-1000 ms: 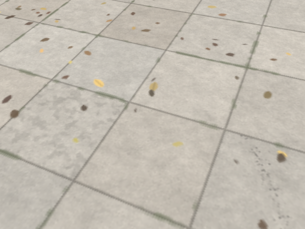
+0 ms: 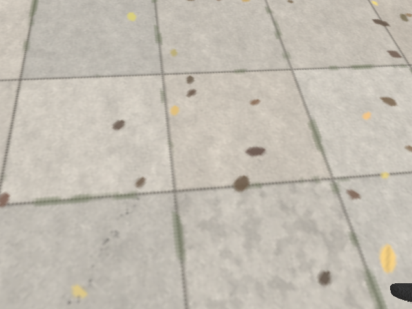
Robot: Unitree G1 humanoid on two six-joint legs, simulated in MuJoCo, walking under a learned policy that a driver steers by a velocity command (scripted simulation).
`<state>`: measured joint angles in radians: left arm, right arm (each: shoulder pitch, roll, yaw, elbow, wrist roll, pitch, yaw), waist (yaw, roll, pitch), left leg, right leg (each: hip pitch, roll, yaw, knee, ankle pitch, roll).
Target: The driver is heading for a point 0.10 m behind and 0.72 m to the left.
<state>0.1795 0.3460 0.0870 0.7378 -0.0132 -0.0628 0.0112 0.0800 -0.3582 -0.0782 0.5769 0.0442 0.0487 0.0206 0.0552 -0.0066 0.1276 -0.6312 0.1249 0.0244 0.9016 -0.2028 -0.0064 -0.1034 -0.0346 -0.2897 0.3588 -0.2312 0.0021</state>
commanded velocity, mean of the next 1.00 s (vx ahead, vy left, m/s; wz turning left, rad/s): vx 0.90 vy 0.00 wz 1.00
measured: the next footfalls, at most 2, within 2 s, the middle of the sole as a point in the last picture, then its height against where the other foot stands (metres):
left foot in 0.14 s outside the picture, level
right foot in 0.56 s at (191, 231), level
